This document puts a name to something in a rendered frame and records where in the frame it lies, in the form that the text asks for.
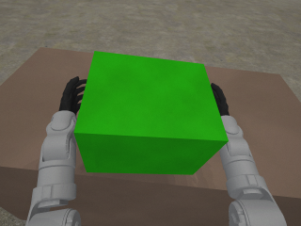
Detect carton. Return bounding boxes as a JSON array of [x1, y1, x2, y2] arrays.
[[73, 51, 229, 175]]

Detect left robot forearm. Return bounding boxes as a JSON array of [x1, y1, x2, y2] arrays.
[[25, 110, 77, 226]]

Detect pedestal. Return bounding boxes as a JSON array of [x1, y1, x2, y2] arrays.
[[0, 47, 301, 226]]

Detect left robot hand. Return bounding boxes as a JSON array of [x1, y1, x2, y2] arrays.
[[58, 76, 87, 116]]

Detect right robot forearm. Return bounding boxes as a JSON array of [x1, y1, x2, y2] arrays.
[[219, 115, 287, 226]]

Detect right robot hand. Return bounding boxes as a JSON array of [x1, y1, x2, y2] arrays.
[[211, 83, 230, 116]]

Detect robot right upper arm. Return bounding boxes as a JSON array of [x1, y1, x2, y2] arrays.
[[229, 199, 286, 226]]

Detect robot left upper arm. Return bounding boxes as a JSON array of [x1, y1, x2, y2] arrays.
[[27, 208, 82, 226]]

